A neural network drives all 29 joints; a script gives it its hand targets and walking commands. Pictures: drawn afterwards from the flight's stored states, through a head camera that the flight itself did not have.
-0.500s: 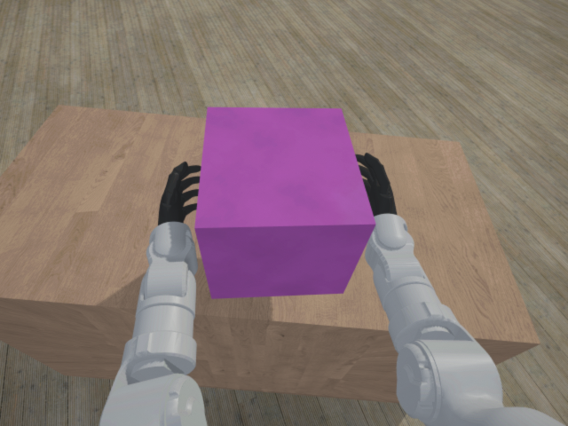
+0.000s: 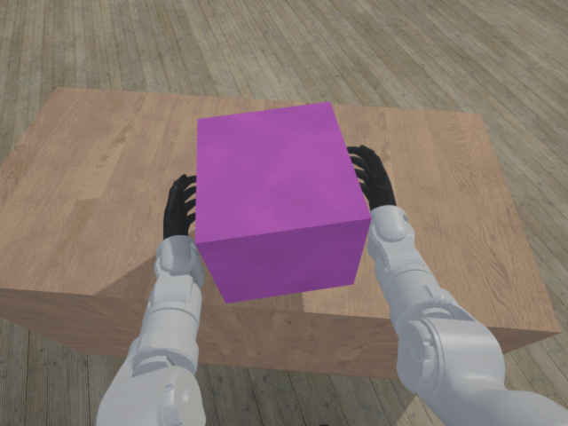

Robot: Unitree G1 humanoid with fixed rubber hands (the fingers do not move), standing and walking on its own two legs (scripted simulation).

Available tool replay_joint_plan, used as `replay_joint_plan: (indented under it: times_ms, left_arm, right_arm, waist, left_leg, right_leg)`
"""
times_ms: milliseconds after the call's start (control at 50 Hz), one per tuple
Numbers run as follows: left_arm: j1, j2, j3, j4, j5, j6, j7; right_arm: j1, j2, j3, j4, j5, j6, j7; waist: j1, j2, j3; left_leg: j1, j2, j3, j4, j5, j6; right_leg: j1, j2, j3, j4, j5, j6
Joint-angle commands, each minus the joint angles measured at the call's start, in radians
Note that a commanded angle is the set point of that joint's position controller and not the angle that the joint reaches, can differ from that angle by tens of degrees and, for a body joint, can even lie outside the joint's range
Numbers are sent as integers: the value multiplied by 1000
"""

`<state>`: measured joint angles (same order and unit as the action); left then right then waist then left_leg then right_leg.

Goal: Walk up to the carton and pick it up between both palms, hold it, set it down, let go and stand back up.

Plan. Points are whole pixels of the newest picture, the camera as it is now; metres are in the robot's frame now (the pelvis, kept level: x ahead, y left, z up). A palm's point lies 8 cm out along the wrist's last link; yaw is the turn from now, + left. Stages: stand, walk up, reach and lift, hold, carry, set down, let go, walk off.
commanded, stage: set down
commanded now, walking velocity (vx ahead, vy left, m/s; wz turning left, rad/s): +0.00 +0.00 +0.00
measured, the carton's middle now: (277, 203) +0.43 +0.05 +0.02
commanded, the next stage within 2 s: none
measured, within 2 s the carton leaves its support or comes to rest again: rests again in 0.92 s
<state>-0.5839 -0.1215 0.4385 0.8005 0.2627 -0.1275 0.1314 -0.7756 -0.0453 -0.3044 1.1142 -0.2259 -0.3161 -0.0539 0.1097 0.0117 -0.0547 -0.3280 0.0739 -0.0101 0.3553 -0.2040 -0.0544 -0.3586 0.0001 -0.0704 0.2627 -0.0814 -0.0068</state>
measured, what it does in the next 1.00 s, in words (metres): stands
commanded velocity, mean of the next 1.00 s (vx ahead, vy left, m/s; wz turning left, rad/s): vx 0.00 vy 0.00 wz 0.00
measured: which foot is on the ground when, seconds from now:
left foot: down 0.00-1.00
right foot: down 0.00-1.00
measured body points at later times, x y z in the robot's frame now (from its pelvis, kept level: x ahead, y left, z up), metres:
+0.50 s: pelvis +0.01 +0.00 -0.01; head +0.12 -0.01 +0.43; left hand +0.38 +0.20 -0.02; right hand +0.46 -0.09 +0.01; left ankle -0.03 +0.15 -0.75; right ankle +0.02 -0.12 -0.75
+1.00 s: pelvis +0.00 +0.00 -0.01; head +0.13 -0.02 +0.42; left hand +0.38 +0.20 -0.02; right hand +0.46 -0.10 +0.00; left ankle -0.03 +0.15 -0.75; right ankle +0.02 -0.12 -0.75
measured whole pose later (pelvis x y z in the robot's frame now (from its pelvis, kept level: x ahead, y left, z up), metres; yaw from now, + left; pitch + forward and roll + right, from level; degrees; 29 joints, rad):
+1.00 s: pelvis +0.00 +0.00 -0.01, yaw -3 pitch +23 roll -1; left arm -0.64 -0.13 0.53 0.99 0.23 -0.42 0.17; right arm -0.91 -0.10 -0.35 1.33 -0.32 -0.49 -0.04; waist 0.16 0.03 -0.14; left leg -0.62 0.07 0.03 0.45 -0.23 -0.04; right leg -0.67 0.00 -0.02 0.37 -0.09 0.00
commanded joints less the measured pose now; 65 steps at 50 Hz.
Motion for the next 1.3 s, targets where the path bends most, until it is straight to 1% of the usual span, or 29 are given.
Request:
replay_joint_plan:
  times_ms: [0,80,100,160,180,200,220,260,300,380,400,420,480,620,680,760,800,820,860,900,920,940,960,1060,1080,1140,1180,1220,1280]
  left_arm:
    - [-743,-532,-352,-129,21,-126,-82]
    - [-736,-524,-341,-91,15,-166,-80]
    - [-730,-521,-325,-87,21,-175,-78]
    - [-732,-518,-316,-76,29,-196,-74]
    - [-725,-526,-333,-78,18,-205,-73]
    - [-744,-517,-331,-82,13,-216,-73]
    - [-726,-524,-316,-57,25,-215,-71]
    - [-772,-517,-325,-92,12,-237,-66]
    - [-743,-523,-341,-79,11,-245,-62]
    - [-699,-518,-327,-42,14,-282,-62]
    - [-731,-509,-321,-51,13,-291,-61]
    - [-699,-498,-312,-28,22,-291,-61]
    - [-683,-505,-308,-3,23,-293,-58]
    - [-647,-455,-248,63,33,-309,-65]
    - [-640,-466,-250,76,32,-313,-68]
    - [-616,-462,-235,91,48,-322,-64]
    - [-603,-450,-215,113,47,-328,-70]
    - [-628,-456,-222,107,51,-330,-70]
    - [-602,-438,-204,137,60,-330,-71]
    - [-599,-441,-207,150,53,-331,-75]
    - [-594,-448,-210,146,60,-333,-72]
    - [-584,-437,-195,159,59,-333,-74]
    - [-598,-442,-204,158,60,-335,-74]
    - [-581,-441,-196,180,67,-349,-70]
    - [-567,-436,-186,197,77,-342,-71]
    - [-557,-439,-175,204,74,-353,-70]
    - [-536,-423,-173,228,75,-348,-75]
    - [-558,-429,-179,207,79,-356,-72]
    - [-519,-432,-173,220,82,-359,-72]
  right_arm:
    - [-542,627,238,-39,-70,-49,117]
    - [-537,630,236,-25,-93,-62,113]
    - [-534,631,237,0,-92,-63,115]
    - [-535,631,228,13,-100,-72,116]
    - [-535,627,231,12,-101,-82,114]
    - [-527,627,222,28,-115,-81,113]
    - [-536,626,213,41,-115,-82,115]
    - [-538,632,209,51,-127,-89,117]
    - [-533,621,197,69,-133,-100,115]
    - [-518,628,212,91,-142,-115,108]
    - [-520,627,199,113,-153,-116,110]
    - [-519,623,207,121,-142,-119,113]
    - [-526,587,179,164,-153,-127,117]
    - [-526,568,180,205,-158,-131,118]
    - [-525,557,153,230,-170,-136,113]
    - [-529,565,170,232,-166,-148,119]
    - [-526,558,165,240,-170,-146,113]
    - [-519,563,151,252,-179,-146,112]
    - [-509,568,155,262,-174,-142,115]
    - [-521,557,146,255,-179,-148,114]
    - [-516,560,141,258,-185,-151,116]
    - [-515,553,140,267,-186,-148,116]
    - [-519,553,133,263,-189,-151,117]
    - [-522,557,136,246,-196,-159,121]
    - [-523,544,124,260,-196,-158,121]
    - [-526,543,125,251,-205,-167,121]
    - [-502,531,116,272,-215,-163,117]
    - [-507,536,105,270,-217,-168,121]
    - [-503,528,107,278,-219,-178,120]
  waist:
    - [8,-21,-616]
    - [7,-41,-646]
    - [20,-47,-634]
    - [19,-46,-664]
    - [18,-42,-698]
    - [10,-40,-702]
    - [17,-39,-682]
    - [13,-27,-729]
    - [6,-20,-757]
    - [14,-54,-762]
    - [8,-48,-769]
    - [20,-43,-756]
    - [21,-41,-747]
    - [48,-102,-703]
    - [25,-110,-703]
    - [58,-95,-708]
    - [51,-124,-691]
    - [40,-104,-689]
    - [58,-110,-662]
    - [47,-115,-668]
    - [54,-108,-673]
    - [57,-129,-659]
    - [50,-108,-669]
    - [66,-103,-680]
    - [63,-118,-647]
    - [73,-131,-650]
    - [59,-135,-621]
    - [61,-111,-642]
    - [64,-118,-627]
  left_leg:
    - [-35,-79,132,-4,411,-10]
    - [-77,-84,138,6,409,-8]
    - [-87,-83,140,1,409,-5]
    - [-111,-80,142,6,392,-5]
    - [-104,-79,139,21,435,-9]
    - [-117,-80,141,24,431,-10]
    - [-124,-80,144,20,422,-11]
    - [-146,-82,147,30,419,-12]
    - [-129,-77,142,50,461,-16]
    - [-164,-81,142,69,475,-16]
    - [-180,-80,143,67,463,-16]
    - [-185,-81,148,67,460,-14]
    - [-180,-71,148,66,454,-19]
    - [-249,-78,166,57,380,3]
    - [-254,-79,163,61,372,4]
    - [-272,-77,167,69,379,3]
    - [-288,-80,170,68,357,9]
    - [-296,-81,168,64,326,10]
    - [-310,-80,173,55,302,17]
    - [-312,-82,176,62,302,18]
    - [-311,-79,174,60,310,15]
    - [-319,-79,176,59,299,21]
    - [-327,-80,175,56,285,20]
    - [-346,-80,177,61,272,22]
    - [-337,-79,179,54,259,26]
    - [-354,-77,183,57,264,30]
    - [-359,-79,179,47,243,33]
    - [-368,-79,182,47,236,30]
    - [-357,-77,181,52,272,30]
  right_leg:
    - [524,36,-9,91,315,-11]
    - [531,34,-4,109,361,-3]
    - [530,33,-1,107,353,-5]
    - [510,34,-2,119,357,-2]
    - [508,39,-6,133,389,-3]
    - [509,37,-4,136,400,-4]
    - [492,37,-4,135,382,-3]
    - [484,34,-3,144,387,-6]
    - [453,40,-7,155,411,-6]
    - [470,41,1,176,478,1]
    - [462,40,-1,181,463,0]
    - [455,37,2,180,471,2]
    - [409,46,-7,178,423,-7]
    - [428,40,1,184,420,6]
    - [418,46,0,183,409,2]
    - [404,43,6,194,400,0]
    - [410,42,10,194,408,6]
    - [400,41,10,190,373,3]
    - [397,39,18,185,340,3]
    - [384,40,16,184,326,1]
    - [379,43,14,184,323,-2]
    - [377,42,14,180,305,-1]
    - [372,41,14,180,290,-3]
    - [356,43,21,181,258,-7]
    - [340,46,16,172,241,-4]
    - [348,46,19,174,239,-7]
    - [344,42,20,165,227,-3]
    - [329,46,18,162,203,-9]
    - [331,49,15,162,235,-13]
